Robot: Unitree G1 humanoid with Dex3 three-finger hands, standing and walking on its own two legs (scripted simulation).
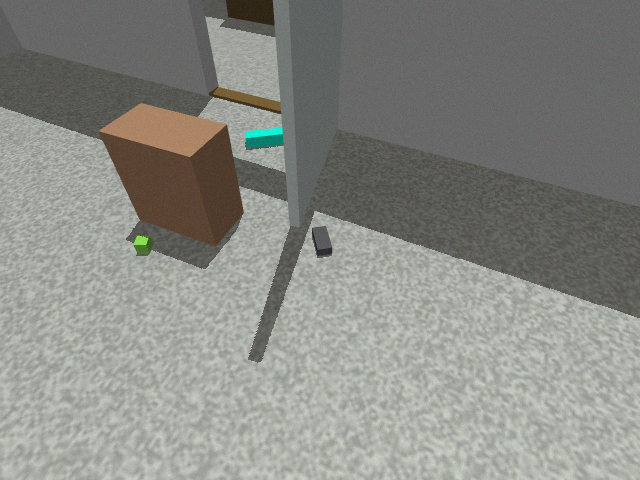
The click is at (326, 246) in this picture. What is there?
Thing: flat box
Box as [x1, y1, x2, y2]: [312, 226, 331, 255]
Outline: 325,226 312,228 312,235 318,255 331,253 331,245
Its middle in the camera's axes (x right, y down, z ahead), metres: +0.01 +0.00 +1.68
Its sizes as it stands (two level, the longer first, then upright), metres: 0.132 0.063 0.041
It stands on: the floor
